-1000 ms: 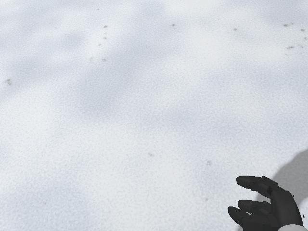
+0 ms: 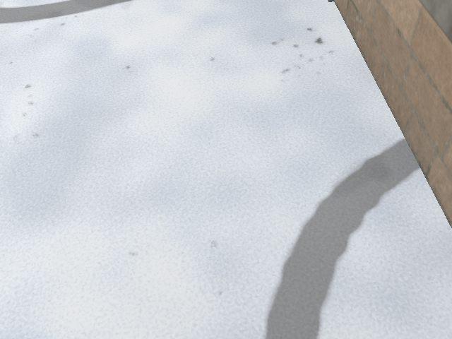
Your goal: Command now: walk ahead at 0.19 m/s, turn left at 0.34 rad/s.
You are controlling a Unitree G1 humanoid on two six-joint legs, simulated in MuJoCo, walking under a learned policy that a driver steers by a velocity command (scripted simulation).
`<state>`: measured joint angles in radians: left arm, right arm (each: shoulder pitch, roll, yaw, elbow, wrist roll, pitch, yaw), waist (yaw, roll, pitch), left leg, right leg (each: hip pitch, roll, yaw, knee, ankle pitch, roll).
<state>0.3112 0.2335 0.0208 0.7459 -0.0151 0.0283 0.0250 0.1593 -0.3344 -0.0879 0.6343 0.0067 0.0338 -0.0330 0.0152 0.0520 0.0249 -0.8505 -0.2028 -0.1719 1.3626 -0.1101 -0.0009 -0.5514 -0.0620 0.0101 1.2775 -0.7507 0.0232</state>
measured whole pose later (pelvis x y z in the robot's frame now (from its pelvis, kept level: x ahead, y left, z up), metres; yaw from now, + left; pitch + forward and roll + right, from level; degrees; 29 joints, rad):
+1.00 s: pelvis +0.48 +0.16 -0.06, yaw +18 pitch +3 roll +0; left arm 0.24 0.24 0.07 0.70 -0.01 -0.09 -0.03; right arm 0.24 -0.24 -0.06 0.73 -0.02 -0.09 -0.01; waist 0.01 0.01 0.02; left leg -0.48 -0.01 -0.08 1.14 -0.32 0.01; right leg -0.31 0.14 0.06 0.40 -0.13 -0.10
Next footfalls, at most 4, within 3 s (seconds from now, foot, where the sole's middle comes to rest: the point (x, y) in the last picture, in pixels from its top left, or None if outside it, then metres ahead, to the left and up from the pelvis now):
0.34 left None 0.21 0.17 -0.84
0.82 right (216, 312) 0.58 0.13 -0.84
1.32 left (148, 258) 0.77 0.37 -0.84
1.82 right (232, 192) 1.04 0.08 -0.84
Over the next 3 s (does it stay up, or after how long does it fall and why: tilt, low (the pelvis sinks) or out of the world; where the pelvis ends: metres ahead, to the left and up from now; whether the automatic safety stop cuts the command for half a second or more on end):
stays up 1.53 0.21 -0.07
